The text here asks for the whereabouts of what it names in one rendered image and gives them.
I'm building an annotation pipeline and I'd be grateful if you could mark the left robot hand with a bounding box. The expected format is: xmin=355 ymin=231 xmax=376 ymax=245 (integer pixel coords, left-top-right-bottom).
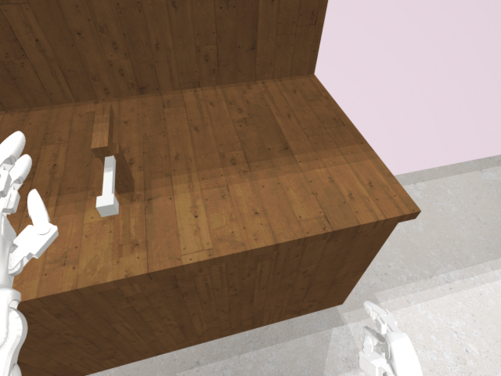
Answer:
xmin=0 ymin=131 xmax=59 ymax=288

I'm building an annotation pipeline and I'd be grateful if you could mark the tap lever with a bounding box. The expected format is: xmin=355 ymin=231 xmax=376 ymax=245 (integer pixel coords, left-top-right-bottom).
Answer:
xmin=96 ymin=155 xmax=119 ymax=217

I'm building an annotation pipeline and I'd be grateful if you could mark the right robot hand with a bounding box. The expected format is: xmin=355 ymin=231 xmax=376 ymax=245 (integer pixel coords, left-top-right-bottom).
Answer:
xmin=359 ymin=301 xmax=423 ymax=376

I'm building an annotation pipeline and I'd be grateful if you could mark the left robot forearm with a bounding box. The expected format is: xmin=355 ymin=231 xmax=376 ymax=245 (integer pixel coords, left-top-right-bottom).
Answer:
xmin=0 ymin=287 xmax=27 ymax=376

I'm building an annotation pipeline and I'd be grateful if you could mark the counter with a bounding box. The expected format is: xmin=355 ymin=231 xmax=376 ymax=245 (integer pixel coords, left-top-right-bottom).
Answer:
xmin=0 ymin=0 xmax=421 ymax=376

